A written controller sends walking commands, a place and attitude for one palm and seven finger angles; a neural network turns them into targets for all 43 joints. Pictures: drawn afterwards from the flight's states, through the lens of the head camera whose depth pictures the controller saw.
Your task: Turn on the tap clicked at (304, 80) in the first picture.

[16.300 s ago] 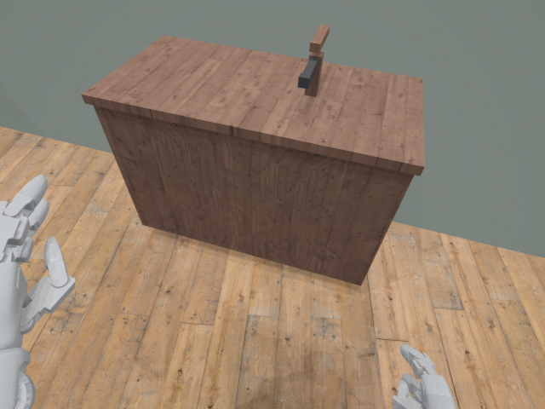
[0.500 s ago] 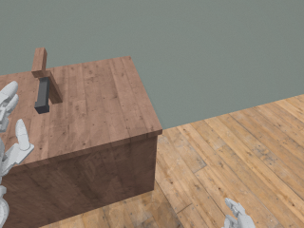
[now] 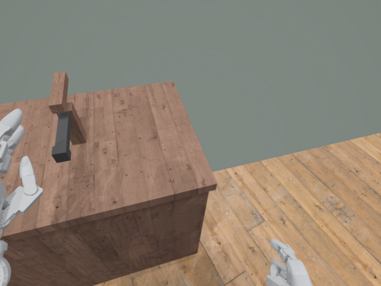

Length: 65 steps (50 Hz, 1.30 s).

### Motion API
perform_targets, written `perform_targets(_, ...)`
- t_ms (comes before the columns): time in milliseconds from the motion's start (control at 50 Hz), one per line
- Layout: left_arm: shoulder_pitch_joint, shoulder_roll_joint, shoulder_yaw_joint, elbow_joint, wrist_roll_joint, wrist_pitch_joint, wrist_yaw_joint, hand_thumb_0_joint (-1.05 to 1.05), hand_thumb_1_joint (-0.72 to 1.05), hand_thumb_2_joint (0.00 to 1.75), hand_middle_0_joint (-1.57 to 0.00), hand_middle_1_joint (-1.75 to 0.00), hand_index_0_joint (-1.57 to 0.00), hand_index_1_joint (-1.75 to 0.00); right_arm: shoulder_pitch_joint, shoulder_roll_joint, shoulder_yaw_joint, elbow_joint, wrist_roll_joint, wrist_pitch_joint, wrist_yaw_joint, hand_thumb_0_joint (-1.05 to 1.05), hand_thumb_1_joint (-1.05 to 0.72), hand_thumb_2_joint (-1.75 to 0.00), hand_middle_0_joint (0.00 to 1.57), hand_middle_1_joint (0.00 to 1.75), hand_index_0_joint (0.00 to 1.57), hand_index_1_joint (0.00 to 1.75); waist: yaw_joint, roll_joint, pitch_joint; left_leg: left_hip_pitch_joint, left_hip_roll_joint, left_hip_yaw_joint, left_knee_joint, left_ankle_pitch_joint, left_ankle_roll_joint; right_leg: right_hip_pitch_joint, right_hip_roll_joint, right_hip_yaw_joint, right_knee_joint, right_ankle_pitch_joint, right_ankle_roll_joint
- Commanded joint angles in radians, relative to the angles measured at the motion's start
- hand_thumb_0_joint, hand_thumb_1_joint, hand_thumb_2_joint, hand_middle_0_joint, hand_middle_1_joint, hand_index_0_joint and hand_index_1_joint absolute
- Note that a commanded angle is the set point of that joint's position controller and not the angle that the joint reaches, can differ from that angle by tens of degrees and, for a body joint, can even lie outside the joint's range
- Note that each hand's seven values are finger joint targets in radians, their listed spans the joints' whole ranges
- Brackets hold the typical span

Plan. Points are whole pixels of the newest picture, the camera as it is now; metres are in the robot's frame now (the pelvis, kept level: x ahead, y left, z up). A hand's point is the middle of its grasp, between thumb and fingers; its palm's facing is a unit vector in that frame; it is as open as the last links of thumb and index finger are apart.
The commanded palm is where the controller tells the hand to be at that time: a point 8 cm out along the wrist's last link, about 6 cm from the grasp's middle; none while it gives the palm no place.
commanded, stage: come to a stop and stand still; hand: left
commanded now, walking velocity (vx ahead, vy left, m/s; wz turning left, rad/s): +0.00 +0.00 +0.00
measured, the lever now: (61, 153) +0.35 +0.31 +0.08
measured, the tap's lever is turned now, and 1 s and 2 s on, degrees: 0 0 0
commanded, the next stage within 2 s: look again from close up in 1.16 s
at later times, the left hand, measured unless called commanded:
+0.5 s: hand out of the picture +0.24 +0.32 +0.20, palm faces +0.49 -0.79 -0.35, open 7.4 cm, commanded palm +0.16 +0.31 +0.18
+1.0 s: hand (8, 185) +0.22 +0.30 +0.17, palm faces +0.37 -0.87 -0.33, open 7.4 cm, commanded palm +0.16 +0.33 +0.18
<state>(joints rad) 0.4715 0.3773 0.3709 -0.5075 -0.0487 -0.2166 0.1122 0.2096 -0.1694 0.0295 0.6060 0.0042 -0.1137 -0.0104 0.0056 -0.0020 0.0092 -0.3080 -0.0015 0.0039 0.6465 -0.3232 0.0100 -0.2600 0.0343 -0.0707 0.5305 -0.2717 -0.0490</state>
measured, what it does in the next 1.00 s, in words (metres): shifts its weight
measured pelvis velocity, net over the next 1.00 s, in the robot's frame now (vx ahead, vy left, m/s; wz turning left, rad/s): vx -0.01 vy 0.06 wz -0.03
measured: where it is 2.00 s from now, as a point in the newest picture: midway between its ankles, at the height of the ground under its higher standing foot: outside the picture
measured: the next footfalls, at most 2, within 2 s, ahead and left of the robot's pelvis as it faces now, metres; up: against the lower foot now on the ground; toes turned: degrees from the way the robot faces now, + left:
none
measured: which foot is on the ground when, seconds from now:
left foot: down 0.00-1.00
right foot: down 0.00-1.00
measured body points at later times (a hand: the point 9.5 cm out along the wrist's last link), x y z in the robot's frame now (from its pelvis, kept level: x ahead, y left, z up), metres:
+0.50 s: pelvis -0.01 +0.03 +0.01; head +0.01 +0.05 +0.46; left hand +0.21 +0.36 +0.21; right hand +0.18 -0.19 -0.06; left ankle +0.01 +0.10 -0.73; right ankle +0.01 -0.09 -0.73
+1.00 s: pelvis -0.01 +0.06 +0.01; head +0.00 +0.08 +0.46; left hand +0.19 +0.34 +0.18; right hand +0.16 -0.17 -0.06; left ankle +0.01 +0.10 -0.73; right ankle +0.01 -0.09 -0.73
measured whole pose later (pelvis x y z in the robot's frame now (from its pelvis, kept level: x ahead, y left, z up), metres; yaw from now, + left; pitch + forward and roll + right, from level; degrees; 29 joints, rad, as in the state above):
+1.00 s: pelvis -0.01 +0.06 +0.01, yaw -2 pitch -1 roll -2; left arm 0.36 0.34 0.34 -0.41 -0.01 -0.27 0.09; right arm 0.23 -0.19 0.02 0.59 0.00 -0.15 -0.01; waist 0.03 -0.03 0.05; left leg -0.22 -0.06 0.06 0.48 -0.24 0.10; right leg -0.20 -0.02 -0.01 0.41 -0.19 0.03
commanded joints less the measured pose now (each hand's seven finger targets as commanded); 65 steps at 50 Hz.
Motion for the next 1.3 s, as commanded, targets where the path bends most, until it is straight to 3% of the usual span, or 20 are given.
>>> perform_targets(0, -0.107, 0.129, 0.078, -0.139, 0.002, -0.031, 0.028, 0.0, 0.9, 0.9, -0.2, -0.3, -0.2, -0.3, -0.088, -0.138, -0.056, -0.141, -0.001, -0.044, -0.033, 0.0, -0.9, -0.9, 0.2, 0.3, 0.2, 0.3, -0.008, 0.0, -0.106, 0.123, 0.061, -0.049, -0.221, 0.239, 0.02, 0.073, -0.154, 0.16, -0.127, 0.228, -0.01)
perform_targets(60, -0.155, 0.148, 0.062, -0.204, 0.013, -0.03, 0.031, 0.0, 0.9, 0.9, -0.2, -0.3, -0.2, -0.3, -0.106, -0.145, -0.057, -0.163, 0.004, -0.038, -0.041, 0.0, -0.9, -0.9, 0.2, 0.3, 0.2, 0.3, 0.0, 0.113, -0.153, 0.154, 0.13, -0.133, -0.24, 0.506, 0.031, 0.144, -0.09, 0.084, -0.07, 0.311, 0.032)
perform_targets(100, -0.147, 0.149, 0.06, -0.221, 0.013, -0.03, 0.03, 0.0, 0.9, 0.9, -0.2, -0.3, -0.2, -0.3, -0.108, -0.142, -0.055, -0.167, 0.002, -0.036, -0.041, 0.0, -0.9, -0.9, 0.2, 0.3, 0.2, 0.3, 0.0, 0.094, -0.156, 0.154, 0.122, -0.118, -0.222, 0.569, 0.012, 0.171, -0.087, 0.067, -0.079, 0.333, 0.028)
perform_targets(180, -0.053, 0.168, 0.101, -0.223, 0.003, -0.029, 0.035, 0.0, 0.9, 0.9, -0.2, -0.3, -0.2, -0.3, -0.093, -0.147, -0.068, -0.174, 0.009, -0.022, -0.037, 0.0, -0.9, -0.9, 0.2, 0.3, 0.2, 0.3, -0.001, 0.094, -0.175, 0.121, 0.096, -0.089, -0.202, 0.54, -0.009, 0.231, -0.102, 0.076, -0.1, 0.402, 0.011)
perform_targets(320, -0.054, 0.142, 0.085, -0.162, -0.009, -0.022, 0.031, 0.0, 0.9, 0.9, -0.2, -0.3, -0.2, -0.3, -0.089, -0.148, -0.065, -0.183, 0.012, -0.006, -0.044, 0.0, -0.9, -0.9, 0.2, 0.3, 0.2, 0.3, -0.004, 0.079, -0.109, 0.055, 0.103, -0.103, -0.275, 0.341, -0.002, 0.204, -0.096, 0.084, -0.137, 0.287, 0.024)
perform_targets(340, -1.112, 0.921, 0.646, -0.385, 0.162, -0.123, 0.023, 0.0, 0.9, 0.9, -0.2, -0.3, -0.2, -0.3, 0.048, -0.197, -0.069, -0.167, -0.039, -0.076, -0.033, 0.0, -0.9, -0.9, 0.2, 0.3, 0.2, 0.3, 0.029, -0.009, 0.094, -0.101, 0.094, -0.012, -0.149, 0.35, 0.037, 0.015, -0.091, 0.129, -0.215, 0.298, 0.101)
perform_targets(360, -0.532, 0.305, 0.241, 0.24, 0.047, -0.079, -0.027, 0.0, 0.9, 0.9, -0.2, -0.3, -0.2, -0.3, -0.059, -0.073, -0.021, -0.126, 0.0, -0.07, -0.028, 0.0, -0.9, -0.9, 0.2, 0.3, 0.2, 0.3, 0.016, 0.009, -0.119, 0.092, 0.029, -0.051, -0.2, 0.393, 0.023, 0.046, -0.146, 0.155, -0.159, 0.293, -0.01)
perform_targets(380, -0.363, 0.126, 0.109, 0.235, 0.008, -0.056, -0.04, 0.0, 0.9, 0.9, -0.2, -0.3, -0.2, -0.3, -0.023, -0.131, -0.081, -0.156, 0.022, -0.067, -0.013, 0.0, -0.9, -0.9, 0.2, 0.3, 0.2, 0.3, 0.021, 0.165, -0.182, 0.201, 0.045, -0.028, -0.208, 0.468, -0.017, 0.113, -0.111, 0.173, -0.082, 0.397, -0.031)
perform_targets(400, -0.391, 0.161, 0.077, 0.063, 0.017, -0.077, -0.044, 0.0, 0.9, 0.9, -0.2, -0.3, -0.2, -0.3, -0.016, -0.161, -0.082, -0.184, 0.014, -0.07, -0.001, 0.0, -0.9, -0.9, 0.2, 0.3, 0.2, 0.3, 0.024, 0.194, -0.215, 0.189, 0.072, -0.024, -0.186, 0.451, -0.004, 0.132, -0.118, 0.181, -0.087, 0.37, 0.006)
perform_targets(420, -0.3, 0.13, 0.043, 0.021, 0.008, -0.079, -0.042, 0.0, 0.9, 0.9, -0.2, -0.3, -0.2, -0.3, -0.038, -0.159, -0.081, -0.184, 0.017, -0.07, 0.012, 0.0, -0.9, -0.9, 0.2, 0.3, 0.2, 0.3, 0.03, 0.179, -0.199, 0.169, 0.081, -0.043, -0.199, 0.427, 0.006, 0.149, -0.12, 0.169, -0.094, 0.345, 0.021)
perform_targets(460, -0.173, 0.086, -0.009, -0.061, 0.003, -0.073, -0.036, 0.0, 0.9, 0.9, -0.2, -0.3, -0.2, -0.3, -0.066, -0.16, -0.079, -0.204, 0.02, -0.069, 0.03, 0.0, -0.9, -0.9, 0.2, 0.3, 0.2, 0.3, 0.041, 0.046, -0.165, 0.108, 0.083, -0.058, -0.232, 0.32, 0.014, 0.167, -0.111, 0.152, -0.116, 0.257, 0.03)
perform_targets(520, -0.126, 0.149, 0.062, -0.097, 0.005, -0.068, -0.017, 0.0, 0.9, 0.9, -0.2, -0.3, -0.2, -0.3, -0.089, -0.166, -0.072, -0.21, 0.013, -0.062, 0.022, 0.0, -0.9, -0.9, 0.2, 0.3, 0.2, 0.3, 0.037, -0.051, -0.104, 0.046, 0.084, -0.076, -0.287, 0.145, 0.012, 0.137, -0.096, 0.125, -0.139, 0.117, 0.024)
perform_targets(580, -0.177, 0.257, 0.19, -0.115, 0.005, -0.085, -0.004, 0.0, 0.9, 0.9, -0.2, -0.3, -0.2, -0.3, -0.109, -0.164, -0.064, -0.209, 0.01, -0.053, -0.007, 0.0, -0.9, -0.9, 0.2, 0.3, 0.2, 0.3, 0.031, -0.007, -0.052, -0.01, 0.093, -0.096, -0.341, -0.04, 0.026, 0.112, -0.083, 0.117, -0.149, -0.007, 0.029)
perform_targets(700, -0.287, 0.185, 0.126, -0.142, 0.02, -0.119, -0.019, 0.0, 0.9, 0.9, -0.2, -0.3, -0.2, -0.3, -0.091, -0.154, -0.059, -0.207, 0.007, -0.086, -0.022, 0.0, -0.9, -0.9, 0.2, 0.3, 0.2, 0.3, 0.023, 0.134, -0.039, -0.091, 0.117, -0.133, -0.406, -0.221, 0.05, 0.176, -0.067, 0.088, -0.085, -0.001, 0.033)
perform_targets(800, -0.221, 0.11, 0.053, -0.11, 0.029, -0.113, -0.016, 0.0, 0.9, 0.9, -0.2, -0.3, -0.2, -0.3, -0.068, -0.159, -0.064, -0.18, 0.003, -0.107, -0.008, 0.0, -0.9, -0.9, 0.2, 0.3, 0.2, 0.3, 0.021, 0.046, -0.07, 0.021, 0.097, -0.108, -0.348, -0.046, 0.023, 0.137, -0.072, 0.097, -0.145, 0.061, 0.028)
perform_targets(880, -0.22, 0.131, 0.066, -0.113, 0.038, -0.109, -0.01, 0.0, 0.9, 0.9, -0.2, -0.3, -0.2, -0.3, -0.074, -0.162, -0.067, -0.166, 0.004, -0.101, -0.005, 0.0, -0.9, -0.9, 0.2, 0.3, 0.2, 0.3, 0.02, 0.108, -0.061, 0.039, 0.103, -0.109, -0.36, 0.053, -0.006, 0.133, -0.063, 0.083, -0.121, 0.113, 0.03)
perform_targets(1000, -0.175, 0.146, 0.098, -0.121, 0.022, -0.105, -0.01, 0.0, 0.9, 0.9, -0.2, -0.3, -0.2, -0.3, -0.076, -0.153, -0.067, -0.183, -0.002, -0.074, -0.008, 0.0, -0.9, -0.9, 0.2, 0.3, 0.2, 0.3, 0.019, 0.051, -0.099, 0.072, 0.09, -0.086, -0.304, 0.243, -0.024, 0.167, -0.076, 0.073, -0.131, 0.208, 0.026)
perform_targets(1080, -0.162, 0.165, 0.111, -0.187, 0.017, -0.102, -0.01, 0.0, 0.9, 0.9, -0.2, -0.3, -0.2, -0.3, -0.08, -0.156, -0.071, -0.188, 0.002, -0.068, -0.007, 0.0, -0.9, -0.9, 0.2, 0.3, 0.2, 0.3, 0.018, 0.114, -0.136, 0.125, 0.087, -0.074, -0.276, 0.393, -0.042, 0.167, -0.071, 0.065, -0.107, 0.26, 0.024)
perform_targets(1120, -0.145, 0.145, 0.095, -0.186, 0.013, -0.096, -0.011, 0.0, 0.9, 0.9, -0.2, -0.3, -0.2, -0.3, -0.071, -0.155, -0.074, -0.193, 0.002, -0.064, -0.007, 0.0, -0.9, -0.9, 0.2, 0.3, 0.2, 0.3, 0.017, 0.094, -0.142, 0.148, 0.096, -0.08, -0.266, 0.454, -0.048, 0.162, -0.073, 0.063, -0.106, 0.268, 0.024)
perform_targets(1280, -0.151, 0.147, 0.089, -0.155, 0.012, -0.072, -0.004, 0.0, 0.9, 0.9, -0.2, -0.3, -0.2, -0.3, -0.088, -0.159, -0.073, -0.188, 0.009, -0.043, -0.016, 0.0, -0.9, -0.9, 0.2, 0.3, 0.2, 0.3, 0.016, 0.069, -0.111, 0.117, 0.091, -0.072, -0.284, 0.338, -0.043, 0.164, -0.082, 0.077, -0.131, 0.254, 0.025)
